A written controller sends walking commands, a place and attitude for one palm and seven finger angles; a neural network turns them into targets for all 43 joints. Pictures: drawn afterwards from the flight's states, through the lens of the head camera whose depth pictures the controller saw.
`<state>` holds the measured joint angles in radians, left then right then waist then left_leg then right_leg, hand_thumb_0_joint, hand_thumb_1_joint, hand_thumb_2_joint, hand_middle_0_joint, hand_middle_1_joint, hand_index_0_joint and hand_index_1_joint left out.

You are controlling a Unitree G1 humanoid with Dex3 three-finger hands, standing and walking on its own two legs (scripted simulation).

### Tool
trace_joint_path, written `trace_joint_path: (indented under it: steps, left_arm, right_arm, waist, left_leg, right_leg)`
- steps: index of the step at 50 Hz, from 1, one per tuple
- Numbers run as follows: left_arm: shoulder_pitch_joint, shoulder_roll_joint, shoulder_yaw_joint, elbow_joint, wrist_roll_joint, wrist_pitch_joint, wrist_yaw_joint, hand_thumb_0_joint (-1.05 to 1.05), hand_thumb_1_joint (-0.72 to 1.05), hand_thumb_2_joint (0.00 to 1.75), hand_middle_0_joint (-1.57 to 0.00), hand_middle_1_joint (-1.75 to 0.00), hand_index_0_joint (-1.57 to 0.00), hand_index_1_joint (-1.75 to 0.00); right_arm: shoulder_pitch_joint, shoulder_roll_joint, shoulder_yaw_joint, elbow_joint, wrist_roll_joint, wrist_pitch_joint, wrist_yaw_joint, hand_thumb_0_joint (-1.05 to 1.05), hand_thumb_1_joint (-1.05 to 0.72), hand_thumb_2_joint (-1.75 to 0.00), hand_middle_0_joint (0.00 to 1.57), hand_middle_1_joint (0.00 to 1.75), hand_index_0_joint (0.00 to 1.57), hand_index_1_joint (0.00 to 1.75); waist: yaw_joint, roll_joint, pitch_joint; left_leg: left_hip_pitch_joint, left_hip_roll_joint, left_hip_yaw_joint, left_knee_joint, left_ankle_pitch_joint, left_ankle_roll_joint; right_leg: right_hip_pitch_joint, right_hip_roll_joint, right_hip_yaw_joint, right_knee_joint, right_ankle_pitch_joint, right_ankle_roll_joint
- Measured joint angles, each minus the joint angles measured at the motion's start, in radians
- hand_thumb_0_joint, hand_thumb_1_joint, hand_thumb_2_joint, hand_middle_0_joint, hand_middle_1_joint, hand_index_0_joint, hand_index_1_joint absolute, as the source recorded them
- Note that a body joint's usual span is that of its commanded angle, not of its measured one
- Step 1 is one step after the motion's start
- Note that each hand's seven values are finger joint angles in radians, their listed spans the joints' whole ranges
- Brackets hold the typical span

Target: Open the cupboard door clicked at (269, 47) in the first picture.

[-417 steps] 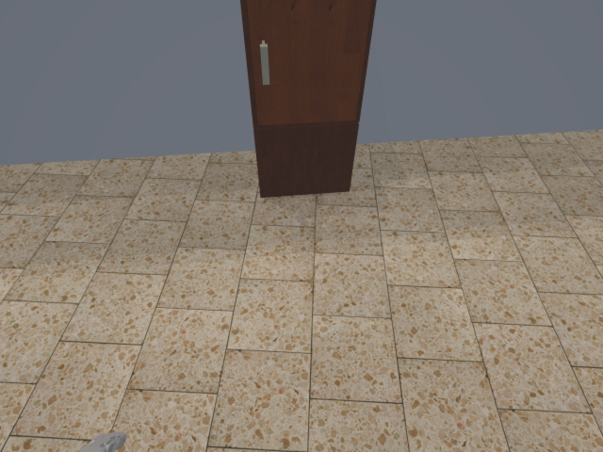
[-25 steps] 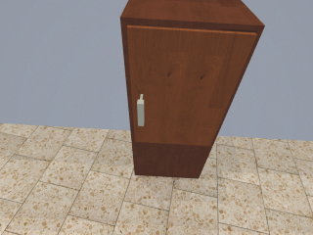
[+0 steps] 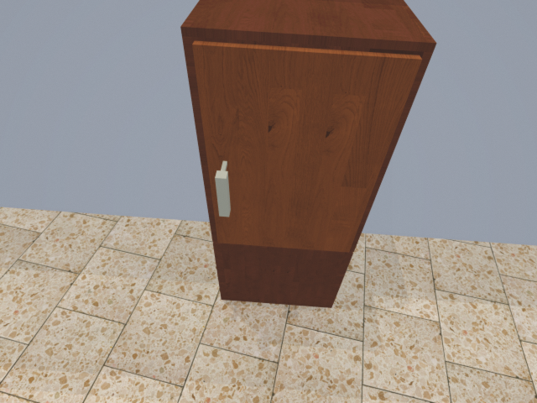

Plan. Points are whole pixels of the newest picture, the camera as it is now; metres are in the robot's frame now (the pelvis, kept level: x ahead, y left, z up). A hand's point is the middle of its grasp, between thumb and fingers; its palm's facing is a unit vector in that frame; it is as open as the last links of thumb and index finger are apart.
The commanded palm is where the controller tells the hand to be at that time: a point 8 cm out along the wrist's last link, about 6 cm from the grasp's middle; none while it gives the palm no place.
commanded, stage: shuffle to correct the standing spot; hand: left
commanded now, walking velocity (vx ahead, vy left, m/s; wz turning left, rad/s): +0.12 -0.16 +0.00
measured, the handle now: (224, 188) +0.60 +0.15 -0.08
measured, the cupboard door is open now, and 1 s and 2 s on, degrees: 0 0 0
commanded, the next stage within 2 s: come to a stop and stand still in 0.10 s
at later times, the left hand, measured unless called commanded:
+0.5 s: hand out of the picture +0.10 +0.09 -0.16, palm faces +0.05 -0.96 -0.26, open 7.3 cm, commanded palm none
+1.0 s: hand out of the picture +0.02 +0.16 -0.17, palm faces +0.06 -0.98 -0.18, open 7.4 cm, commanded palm none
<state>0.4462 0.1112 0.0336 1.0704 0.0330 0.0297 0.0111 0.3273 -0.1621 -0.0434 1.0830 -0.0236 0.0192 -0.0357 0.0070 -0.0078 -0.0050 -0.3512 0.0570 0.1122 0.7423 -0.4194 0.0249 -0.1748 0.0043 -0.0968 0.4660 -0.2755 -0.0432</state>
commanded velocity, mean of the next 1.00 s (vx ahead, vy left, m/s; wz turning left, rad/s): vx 0.02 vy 0.01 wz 0.00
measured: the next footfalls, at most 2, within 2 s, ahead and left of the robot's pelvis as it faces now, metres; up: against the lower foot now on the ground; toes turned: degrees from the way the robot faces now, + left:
right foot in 0.34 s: +0.13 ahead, -0.21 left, +0.00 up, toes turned -8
left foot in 0.78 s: +0.06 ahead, +0.06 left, +0.00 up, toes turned +4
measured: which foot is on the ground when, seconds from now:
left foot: down 0.00-0.34, up 0.36-0.76, down 0.78-1.00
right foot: down 0.00-0.04, up 0.06-0.32, down 0.34-0.78, up 0.80-1.00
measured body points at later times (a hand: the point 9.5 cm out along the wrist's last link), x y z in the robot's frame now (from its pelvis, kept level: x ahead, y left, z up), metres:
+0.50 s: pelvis +0.05 -0.09 +0.00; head +0.07 -0.12 +0.45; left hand +0.10 +0.14 -0.14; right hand +0.04 -0.32 -0.17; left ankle +0.03 +0.04 -0.69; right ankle +0.09 -0.20 -0.74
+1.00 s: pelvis +0.02 -0.03 +0.01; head +0.02 +0.00 +0.46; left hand +0.02 +0.22 -0.16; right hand +0.06 -0.26 -0.13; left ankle +0.01 +0.06 -0.74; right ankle +0.01 -0.16 -0.68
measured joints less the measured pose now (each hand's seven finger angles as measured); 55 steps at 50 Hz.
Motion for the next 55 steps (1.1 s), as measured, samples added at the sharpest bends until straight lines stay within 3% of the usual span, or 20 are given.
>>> trace_joint_path:
  steps: [3, 5, 9, 14, 16, 18, 20, 22, 27, 31, 35, 39, 42, 47, 55]
  left_arm:
    - [-0.006, -0.009, -0.004, 0.000, -0.007, 0.003, -0.007, 0.01, 0.90, 0.90, -0.20, -0.30, -0.20, -0.29]
    - [-0.025, -0.002, -0.001, 0.002, -0.001, 0.015, -0.018, 0.01, 0.90, 0.90, -0.20, -0.30, -0.20, -0.29]
    - [-0.083, 0.014, 0.013, -0.015, 0.009, 0.022, -0.033, 0.01, 0.90, 0.90, -0.20, -0.30, -0.20, -0.29]
    - [-0.139, 0.056, 0.029, -0.050, 0.002, 0.007, -0.025, 0.03, 0.94, 0.90, -0.20, -0.30, -0.20, -0.29]
    - [-0.148, 0.072, 0.031, -0.068, -0.004, -0.018, -0.017, 0.03, 0.94, 0.90, -0.20, -0.30, -0.20, -0.29]
    - [-0.161, 0.072, 0.029, -0.066, -0.006, -0.043, 0.000, 0.03, 0.93, 0.90, -0.19, -0.30, -0.20, -0.29]
    - [-0.178, 0.050, 0.016, -0.065, -0.007, -0.046, 0.008, 0.02, 0.93, 0.90, -0.19, -0.30, -0.20, -0.29]
    - [-0.191, 0.030, 0.008, -0.071, -0.008, -0.050, 0.014, 0.02, 0.92, 0.90, -0.19, -0.30, -0.20, -0.29]
    - [-0.225, 0.024, 0.012, -0.089, -0.006, -0.041, 0.035, 0.01, 0.94, 0.90, -0.20, -0.30, -0.20, -0.29]
    - [-0.232, 0.033, 0.015, -0.099, -0.003, -0.035, 0.041, 0.01, 0.93, 0.90, -0.20, -0.30, -0.21, -0.30]
    - [-0.221, 0.054, 0.023, -0.101, 0.005, -0.020, 0.039, 0.01, 0.91, 0.90, -0.20, -0.30, -0.21, -0.30]
    - [-0.193, 0.080, 0.031, -0.097, 0.002, 0.006, 0.026, 0.01, 0.91, 0.90, -0.20, -0.30, -0.21, -0.30]
    - [-0.184, 0.096, 0.034, -0.071, -0.008, 0.028, 0.017, 0.01, 0.91, 0.90, -0.20, -0.30, -0.20, -0.29]
    - [-0.151, 0.102, 0.029, -0.047, -0.002, 0.014, -0.004, 0.01, 0.91, 0.90, -0.20, -0.30, -0.20, -0.29]
    - [-0.149, 0.081, 0.015, -0.023, -0.006, 0.026, -0.015, 0.01, 0.91, 0.90, -0.19, -0.30, -0.20, -0.29]
  right_arm:
    - [-0.002, 0.010, 0.005, -0.015, -0.005, -0.034, -0.009, 0.00, -0.91, -0.90, 0.20, 0.30, 0.20, 0.30]
    - [-0.007, 0.029, 0.006, -0.018, -0.008, -0.042, -0.013, 0.00, -0.91, -0.90, 0.20, 0.30, 0.20, 0.30]
    - [0.009, 0.049, 0.010, -0.015, -0.010, -0.052, -0.016, 0.00, -0.91, -0.90, 0.20, 0.30, 0.20, 0.30]
    - [0.024, 0.043, 0.003, 0.000, -0.015, -0.043, -0.007, 0.00, -0.91, -0.90, 0.20, 0.30, 0.20, 0.30]
    - [0.033, 0.038, 0.001, 0.005, -0.013, -0.033, -0.001, 0.00, -0.91, -0.90, 0.20, 0.30, 0.20, 0.30]
    - [0.031, 0.025, 0.000, 0.014, -0.005, -0.014, 0.004, 0.00, -0.91, -0.90, 0.20, 0.30, 0.20, 0.30]
    - [0.019, 0.002, -0.007, 0.014, 0.002, 0.009, 0.006, 0.00, -0.91, -0.90, 0.20, 0.30, 0.20, 0.30]
    - [-0.002, -0.013, -0.010, 0.009, 0.006, 0.021, 0.006, 0.00, -0.91, -0.90, 0.20, 0.30, 0.20, 0.30]
    - [-0.072, -0.037, -0.021, -0.034, 0.003, 0.041, 0.017, 0.00, -0.91, -0.90, 0.20, 0.30, 0.20, 0.30]
    - [-0.132, -0.054, -0.028, -0.074, -0.002, 0.056, 0.028, 0.00, -0.91, -0.90, 0.20, 0.30, 0.19, 0.30]
    - [-0.177, -0.058, -0.029, -0.114, -0.002, 0.054, 0.036, 0.00, -0.91, -0.90, 0.20, 0.30, 0.19, 0.30]
    - [-0.174, -0.051, -0.017, -0.144, 0.004, 0.016, 0.037, 0.00, -0.91, -0.90, 0.20, 0.30, 0.19, 0.30]
    - [-0.152, -0.025, -0.005, -0.138, -0.007, 0.005, 0.031, 0.00, -0.91, -0.90, 0.20, 0.30, 0.19, 0.30]
    - [-0.094, 0.015, 0.015, -0.094, -0.011, -0.004, 0.010, 0.00, -0.92, -0.90, 0.20, 0.30, 0.20, 0.30]
    - [-0.017, 0.027, 0.018, -0.045, -0.011, -0.026, -0.013, 0.00, -0.93, -0.90, 0.20, 0.30, 0.20, 0.30]
  waist:
    - [-0.011, 0.004, -0.002]
    - [-0.013, -0.028, -0.001]
    - [-0.027, -0.038, -0.008]
    - [-0.039, 0.011, 0.013]
    - [-0.040, 0.019, 0.023]
    - [-0.028, 0.031, 0.029]
    - [-0.029, 0.062, 0.037]
    - [-0.024, 0.064, 0.044]
    - [-0.005, 0.042, 0.074]
    - [0.012, 0.028, 0.085]
    - [0.028, 0.004, 0.083]
    - [0.033, -0.016, 0.057]
    - [0.023, -0.035, 0.043]
    - [0.012, -0.035, 0.007]
    - [-0.027, -0.039, 0.015]
  left_leg:
    - [0.053, 0.007, 0.013, -0.163, 0.148, 0.003]
    - [0.058, 0.001, 0.041, -0.145, 0.154, 0.003]
    - [0.111, 0.002, 0.060, -0.232, 0.159, -0.018]
    - [0.149, 0.046, 0.040, -0.282, 0.177, -0.057]
    - [0.138, 0.061, 0.027, -0.229, 0.144, -0.076]
    - [0.103, 0.065, -0.007, -0.131, 0.042, -0.064]
    - [0.066, 0.049, -0.047, -0.041, -0.047, -0.046]
    - [0.024, 0.018, -0.052, 0.059, -0.070, -0.043]
    - [-0.066, -0.045, -0.049, 0.239, -0.034, -0.062]
    - [-0.095, -0.061, -0.058, 0.265, 0.001, -0.071]
    - [-0.056, -0.050, -0.068, 0.153, -0.002, -0.063]
    - [0.083, -0.032, -0.066, -0.148, 0.080, -0.040]
    - [0.089, -0.047, -0.057, -0.162, 0.119, -0.003]
    - [0.144, -0.057, -0.051, -0.297, 0.181, 0.017]
    - [0.175, -0.064, -0.018, -0.389, 0.223, 0.020]
  right_leg:
    - [-0.048, 0.013, -0.005, 0.114, -0.070, 0.006]
    - [-0.123, -0.006, 0.025, 0.276, -0.133, 0.011]
    - [-0.255, -0.050, 0.051, 0.472, -0.073, 0.033]
    - [-0.245, -0.095, 0.035, 0.273, -0.017, 0.062]
    - [-0.186, -0.101, 0.027, 0.133, 0.055, 0.070]
    - [-0.173, -0.092, 0.022, 0.118, 0.039, 0.061]
    - [-0.160, -0.078, -0.002, 0.124, 0.031, 0.046]
    - [-0.146, -0.080, -0.010, 0.102, 0.043, 0.037]
    - [-0.124, -0.091, -0.024, 0.040, 0.085, 0.027]
    - [-0.130, -0.100, -0.031, 0.017, 0.112, 0.033]
    - [-0.152, -0.113, -0.027, 0.023, 0.128, 0.047]
    - [-0.195, -0.122, -0.015, 0.076, 0.118, 0.073]
    - [-0.241, -0.105, 0.043, 0.210, -0.067, 0.073]
    - [-0.274, -0.053, 0.087, 0.438, -0.046, 0.072]
    - [-0.205, -0.042, 0.075, 0.370, -0.074, 0.086]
